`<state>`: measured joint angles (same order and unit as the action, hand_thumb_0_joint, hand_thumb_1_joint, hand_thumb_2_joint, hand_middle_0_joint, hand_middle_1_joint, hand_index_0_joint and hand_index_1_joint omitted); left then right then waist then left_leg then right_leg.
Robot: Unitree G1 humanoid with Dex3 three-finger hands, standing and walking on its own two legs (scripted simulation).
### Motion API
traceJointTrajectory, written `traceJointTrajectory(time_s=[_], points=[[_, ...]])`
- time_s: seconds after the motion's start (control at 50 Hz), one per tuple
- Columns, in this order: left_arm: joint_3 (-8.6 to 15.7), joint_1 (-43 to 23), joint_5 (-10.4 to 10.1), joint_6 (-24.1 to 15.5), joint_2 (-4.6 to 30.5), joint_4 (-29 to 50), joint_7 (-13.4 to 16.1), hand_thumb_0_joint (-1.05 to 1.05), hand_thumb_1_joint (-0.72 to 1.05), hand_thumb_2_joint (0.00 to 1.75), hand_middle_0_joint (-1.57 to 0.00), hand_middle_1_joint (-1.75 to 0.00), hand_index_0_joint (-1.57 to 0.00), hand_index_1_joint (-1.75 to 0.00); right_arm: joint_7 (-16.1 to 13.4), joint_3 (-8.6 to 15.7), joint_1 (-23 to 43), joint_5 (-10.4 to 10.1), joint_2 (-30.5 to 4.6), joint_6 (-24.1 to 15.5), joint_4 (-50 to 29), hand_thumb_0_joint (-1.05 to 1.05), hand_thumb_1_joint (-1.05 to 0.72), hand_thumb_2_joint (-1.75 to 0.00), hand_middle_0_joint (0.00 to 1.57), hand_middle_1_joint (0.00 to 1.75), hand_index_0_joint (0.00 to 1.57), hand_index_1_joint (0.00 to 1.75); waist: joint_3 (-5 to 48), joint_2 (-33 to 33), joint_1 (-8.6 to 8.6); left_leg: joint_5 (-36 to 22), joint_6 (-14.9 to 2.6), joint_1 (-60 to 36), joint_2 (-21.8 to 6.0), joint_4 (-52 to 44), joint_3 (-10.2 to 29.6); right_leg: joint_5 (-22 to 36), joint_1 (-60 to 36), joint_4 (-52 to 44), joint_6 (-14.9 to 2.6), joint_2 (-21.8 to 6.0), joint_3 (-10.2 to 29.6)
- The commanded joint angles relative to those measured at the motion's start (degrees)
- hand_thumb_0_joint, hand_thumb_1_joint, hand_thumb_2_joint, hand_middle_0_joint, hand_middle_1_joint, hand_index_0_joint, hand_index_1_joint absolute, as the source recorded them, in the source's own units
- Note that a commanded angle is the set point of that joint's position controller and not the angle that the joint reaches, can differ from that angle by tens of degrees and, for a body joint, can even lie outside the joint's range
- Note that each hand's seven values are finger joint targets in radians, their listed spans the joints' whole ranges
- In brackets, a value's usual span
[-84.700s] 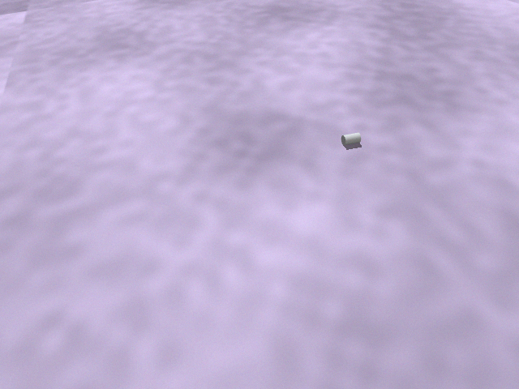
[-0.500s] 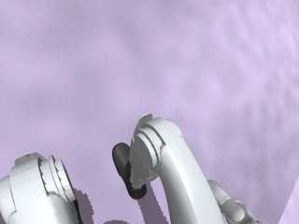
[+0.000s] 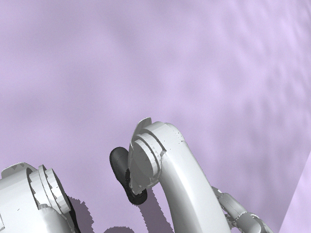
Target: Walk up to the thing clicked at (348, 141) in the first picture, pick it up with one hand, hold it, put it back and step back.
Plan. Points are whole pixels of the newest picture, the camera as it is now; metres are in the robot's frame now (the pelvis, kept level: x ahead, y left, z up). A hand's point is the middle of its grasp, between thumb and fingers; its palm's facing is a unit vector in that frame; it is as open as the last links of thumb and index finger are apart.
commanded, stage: rest palm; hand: left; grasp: from above
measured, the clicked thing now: out of the picture +0.47 +0.47 -0.29
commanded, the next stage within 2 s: none
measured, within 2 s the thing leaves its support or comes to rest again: neither
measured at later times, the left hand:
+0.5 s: hand out of the picture +0.45 +0.42 -0.23, palm faces -0.43 -0.18 -0.89, open 14.1 cm
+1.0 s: hand out of the picture +0.45 +0.42 -0.22, palm faces -0.43 -0.17 -0.89, open 14.0 cm
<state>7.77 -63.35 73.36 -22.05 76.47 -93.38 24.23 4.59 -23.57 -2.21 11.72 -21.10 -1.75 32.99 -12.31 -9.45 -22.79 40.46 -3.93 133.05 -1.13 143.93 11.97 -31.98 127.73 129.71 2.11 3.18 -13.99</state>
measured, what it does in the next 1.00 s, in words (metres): stands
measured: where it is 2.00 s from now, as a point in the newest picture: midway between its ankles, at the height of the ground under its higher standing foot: (103, 207)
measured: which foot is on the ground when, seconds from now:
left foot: down 0.00-1.00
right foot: down 0.00-1.00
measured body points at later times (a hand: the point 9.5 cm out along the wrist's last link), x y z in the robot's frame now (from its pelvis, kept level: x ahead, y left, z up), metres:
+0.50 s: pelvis +0.00 +0.00 +0.00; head +0.29 +0.16 +0.31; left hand +0.47 +0.43 -0.18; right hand +0.09 -0.25 -0.06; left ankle +0.07 +0.11 -0.28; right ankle +0.14 -0.10 -0.28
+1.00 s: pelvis +0.00 +0.00 +0.00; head +0.28 +0.15 +0.31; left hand +0.47 +0.43 -0.17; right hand +0.08 -0.25 -0.06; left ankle +0.07 +0.11 -0.28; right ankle +0.14 -0.10 -0.28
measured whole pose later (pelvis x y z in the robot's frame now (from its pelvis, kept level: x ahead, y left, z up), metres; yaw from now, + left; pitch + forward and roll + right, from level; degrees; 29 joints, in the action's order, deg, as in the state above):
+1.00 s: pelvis +0.00 +0.00 +0.00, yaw +0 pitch +27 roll -17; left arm 7.6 -62.6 72.3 -22.1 76.1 -91.4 21.8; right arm 4.7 -24.8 -1.7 12.2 -19.8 -2.0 33.5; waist -12.8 -9.7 -22.2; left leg 40.4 -3.9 133.2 -0.9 144.3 12.3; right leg -32.1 127.4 129.9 2.1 2.9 -14.3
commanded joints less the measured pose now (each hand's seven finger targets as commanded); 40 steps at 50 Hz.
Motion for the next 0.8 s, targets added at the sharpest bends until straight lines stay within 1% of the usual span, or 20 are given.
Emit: traceJointTrajectory(time_s=[0.0, 0.04, 0.06, 0.12, 0.14, 0.2, 0.22, 0.24, 0.3, 0.36, 0.38, 0.46, 0.48, 0.5, 0.56, 0.6, 0.64, 0.7, 0.72, 0.78], points=[[1.44, -12.12, -2.06, 1.06, 18.39, 8.91, 2.00, 0.00, -0.57, 0.98, -0.06, -1.02, -0.05, -1.02, -1.03, 5.91, -9.36, -0.31, -19.06, -0.27, 1.81, 0.00, -0.90, -0.90, 0.20, 0.30, 0.20, 0.30, 37.20, 36.81, -1.45, -13.63, 3.28, -30.64, -3.05, -16.80, 0.86, 7.59, -18.85, -8.69, -2.85, 0.75, -0.24], [1.71, -10.75, -1.92, 1.66, 18.19, 8.02, 1.30, 0.00, -0.55, 0.96, -0.05, -1.04, -0.06, -1.03, -0.85, 5.62, -10.00, -0.39, -18.48, -0.59, 1.90, 0.00, -0.90, -0.90, 0.20, 0.30, 0.20, 0.30, 37.12, 36.93, -1.44, -14.87, 3.57, -32.09, -3.29, -16.89, 1.37, 7.27, -17.54, -8.33, -2.88, 0.58, -0.16], [1.48, -10.37, -2.61, 1.69, 17.07, 6.50, 1.26, 0.00, -0.57, 0.98, -0.06, -1.02, -0.05, -1.02, -0.76, 5.21, -9.43, -0.47, -18.04, -0.47, 2.25, 0.00, -0.90, -0.90, 0.20, 0.30, 0.20, 0.30, 36.53, 35.96, -1.78, -14.66, 3.70, -30.64, -3.40, -16.79, 1.72, 7.35, -17.37, -8.31, -2.72, 0.46, -0.52], [1.60, -11.41, -2.98, 1.34, 17.30, 8.85, 0.38, 0.00, -0.55, 0.97, -0.05, -1.03, -0.06, -1.03, -0.70, 5.48, -9.25, -0.34, -18.38, -0.47, 2.86, 0.00, -0.90, -0.90, 0.20, 0.30, 0.20, 0.30, 36.69, 38.09, -1.75, -15.85, 4.10, -32.95, -3.59, -16.78, 2.01, 6.98, -16.10, -8.38, -2.79, 0.09, -0.39], [2.19, -11.81, -2.66, 1.27, 18.46, 10.68, 0.17, 0.00, -0.55, 0.96, -0.05, -1.04, -0.06, -1.04, -0.72, 5.48, -9.61, -0.25, -18.43, -0.51, 2.70, 0.00, -0.90, -0.90, 0.20, 0.30, 0.20, 0.30, 38.40, 38.40, -1.56, -16.82, 3.94, -33.96, -3.59, -16.47, 1.85, 7.97, -17.04, -8.26, -2.70, 0.25, -0.33], [1.66, -9.79, -3.00, 0.86, 16.85, 7.78, 0.00, 0.00, -0.54, 0.96, -0.06, -1.04, -0.06, -1.03, -0.61, 4.98, -9.09, -0.22, -17.79, -0.20, 2.55, 0.00, -0.90, -0.90, 0.20, 0.30, 0.20, 0.30, 36.86, 35.21, -1.95, -14.59, 3.27, -29.88, -3.16, -15.87, 1.05, 7.91, -19.36, -8.80, -2.64, 0.49, -0.50], [1.81, -12.35, -3.00, 0.40, 17.97, 11.80, -0.10, 0.00, -0.54, 0.96, -0.06, -1.04, -0.06, -1.03, -0.73, 6.22, -9.71, -0.11, -19.25, -0.15, 2.80, 0.00, -0.90, -0.90, 0.20, 0.30, 0.20, 0.30, 37.20, 36.44, -1.82, -15.32, 3.47, -31.46, -3.17, -15.93, 1.16, 7.78, -18.15, -8.66, -2.80, 0.30, -0.20], [1.73, -10.78, -2.29, 0.66, 17.72, 9.38, -0.49, 0.00, -0.53, 0.95, -0.05, -1.05, -0.06, -1.03, -0.56, 5.02, -9.75, -0.15, -17.58, -0.24, 2.43, 0.00, -0.90, -0.90, 0.20, 0.30, 0.20, 0.30, 37.70, 37.39, -1.66, -16.97, 3.53, -32.89, -3.34, -15.73, 1.34, 8.37, -18.14, -8.28, -2.85, 0.42, -0.11], [1.97, -10.86, -3.02, 0.20, 17.35, 10.61, -0.59, 0.00, -0.52, 0.94, -0.05, -1.04, -0.07, -1.03, -0.46, 5.04, -10.01, 0.10, -17.91, 0.10, 2.80, 0.00, -0.90, -0.90, 0.20, 0.30, 0.20, 0.30, 38.62, 37.26, -2.03, -19.86, 3.80, -34.72, -3.55, -15.71, 1.95, 9.39, -17.96, -8.46, -2.66, 0.19, -0.18], [1.80, -11.19, -2.68, -0.03, 17.65, 9.24, -0.27, 0.00, -0.52, 0.95, -0.06, -1.06, -0.07, -1.04, -0.39, 5.16, -9.78, 0.14, -18.16, 0.30, 2.74, 0.00, -0.90, -0.90, 0.20, 0.30, 0.20, 0.30, 38.00, 37.58, -2.04, -19.16, 3.73, -34.04, -3.46, -15.99, 1.95, 9.03, -18.34, -8.49, -2.79, 0.59, -0.65], [1.13, -9.77, -2.33, 0.25, 16.51, 7.31, -0.31, 0.00, -0.51, 0.95, -0.05, -1.06, -0.07, -1.04, -0.32, 4.77, -9.57, 0.06, -17.74, 0.30, 2.06, 0.00, -0.90, -0.90, 0.20, 0.30, 0.20, 0.30, 36.50, 36.33, -2.17, -18.04, 3.62, -32.87, -3.37, -15.90, 2.00, 8.31, -17.46, -8.32, -2.84, 0.53, -0.62], [1.27, -12.37, -1.94, -0.26, 17.78, 10.12, 0.50, 0.00, -0.50, 0.93, -0.05, -1.07, -0.08, -1.04, -0.36, 5.43, -9.31, 0.30, -18.99, 0.48, 2.00, 0.00, -0.90, -0.90, 0.20, 0.30, 0.20, 0.30, 37.25, 37.30, -1.97, -17.68, 3.59, -33.41, -3.42, -16.19, 2.10, 8.31, -17.56, -8.36, -2.83, 0.79, -0.88], [2.12, -12.03, -1.73, 0.00, 18.41, 9.67, 0.56, 0.00, -0.51, 0.95, -0.05, -1.06, -0.07, -1.04, -0.21, 4.96, -9.60, 0.20, -18.33, 0.46, 1.72, 0.00, -0.90, -0.90, 0.20, 0.30, 0.20, 0.30, 37.29, 37.76, -1.94, -19.22, 4.16, -34.66, -3.68, -16.74, 2.98, 8.50, -16.59, -7.84, -2.85, 0.32, -0.94], [1.69, -11.16, -1.68, 0.13, 17.62, 9.10, 0.66, 0.00, -0.51, 0.94, -0.05, -1.06, -0.07, -1.04, -0.14, 4.39, -9.64, 0.34, -17.82, 0.50, 2.10, 0.00, -0.90, -0.90, 0.20, 0.30, 0.20, 0.30, 37.73, 38.10, -2.00, -20.26, 4.03, -35.02, -3.78, -16.39, 2.67, 9.37, -17.31, -8.08, -2.68, 0.50, -0.90], [1.64, -11.14, -1.74, 0.51, 17.47, 8.68, 0.84, 0.00, -0.51, 0.93, -0.05, -1.05, -0.07, -1.03, -0.15, 4.69, -9.16, 0.27, -18.04, 0.51, 1.93, 0.00, -0.90, -0.90, 0.20, 0.30, 0.20, 0.30, 38.01, 38.08, -2.08, -20.25, 4.06, -35.15, -3.83, -16.44, 2.72, 9.19, -16.96, -8.15, -2.71, 0.64, -0.91], [1.51, -11.28, -1.93, 0.87, 17.76, 8.41, 0.82, 0.00, -0.51, 0.95, -0.05, -1.05, -0.07, -1.03, -0.28, 5.25, -9.03, 0.14, -18.71, 0.34, 1.36, 0.00, -0.90, -0.90, 0.20, 0.30, 0.20, 0.30, 36.46, 36.67, -1.86, -17.18, 3.66, -32.89, -3.41, -16.44, 2.09, 7.81, -16.83, -8.47, -2.89, 0.74, -0.77], [0.82, -10.82, -1.99, 1.11, 16.74, 7.96, 0.54, 0.00, -0.51, 0.95, -0.05, -1.05, -0.07, -1.03, -0.33, 5.01, -9.21, 0.11, -18.20, 0.18, 1.64, 0.00, -0.90, -0.90, 0.20, 0.30, 0.20, 0.30, 34.92, 37.24, -1.91, -15.58, 3.60, -31.50, -3.25, -16.59, 1.53, 7.11, -16.69, -8.56, -2.96, 0.71, -0.45], [1.04, -10.15, -2.42, 1.26, 17.04, 7.56, 0.29, 0.00, -0.51, 0.95, -0.05, -1.05, -0.07, -1.04, -0.52, 4.43, -9.16, -0.09, -17.78, 0.06, 1.24, 0.00, -0.90, -0.90, 0.20, 0.30, 0.20, 0.30, 36.06, 35.16, -1.77, -15.28, 3.05, -30.27, -3.11, -15.80, 1.02, 7.95, -18.90, -9.07, -2.78, 0.84, -0.38], [1.50, -10.56, -2.92, 1.16, 17.23, 8.96, 0.11, 0.00, -0.51, 0.95, -0.05, -1.06, -0.07, -1.04, -0.51, 4.66, -9.55, 0.06, -18.45, 0.10, 1.47, 0.00, -0.90, -0.90, 0.20, 0.30, 0.20, 0.30, 35.66, 35.09, -2.34, -16.08, 3.55, -31.14, -3.32, -16.22, 1.75, 7.84, -17.63, -8.83, -2.79, 0.36, -0.53], [1.68, -10.63, -2.69, 0.74, 17.89, 9.13, -0.39, 0.00, -0.52, 0.95, -0.05, -1.06, -0.07, -1.04, -0.55, 4.49, -9.25, 0.13, -18.32, 0.23, 1.89, 0.00, -0.90, -0.90, 0.20, 0.30, 0.20, 0.30, 36.68, 37.67, -1.95, -17.23, 4.11, -34.27, -3.87, -16.98, 2.77, 7.26, -16.20, -8.53, -2.74, 0.35, -0.92]])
